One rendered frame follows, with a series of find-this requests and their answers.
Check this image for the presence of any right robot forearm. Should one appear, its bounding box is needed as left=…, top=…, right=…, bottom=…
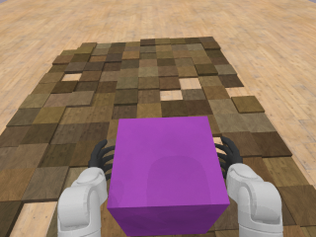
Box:
left=226, top=163, right=283, bottom=237

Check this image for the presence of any robot right hand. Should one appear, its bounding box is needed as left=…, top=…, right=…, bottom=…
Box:
left=214, top=136, right=243, bottom=180

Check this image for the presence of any carton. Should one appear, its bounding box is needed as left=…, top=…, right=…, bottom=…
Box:
left=107, top=116, right=230, bottom=237

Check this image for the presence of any left robot forearm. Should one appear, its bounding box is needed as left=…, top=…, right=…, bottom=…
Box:
left=57, top=167, right=108, bottom=237

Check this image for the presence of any robot left hand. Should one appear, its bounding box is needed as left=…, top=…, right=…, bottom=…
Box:
left=88, top=139, right=116, bottom=181

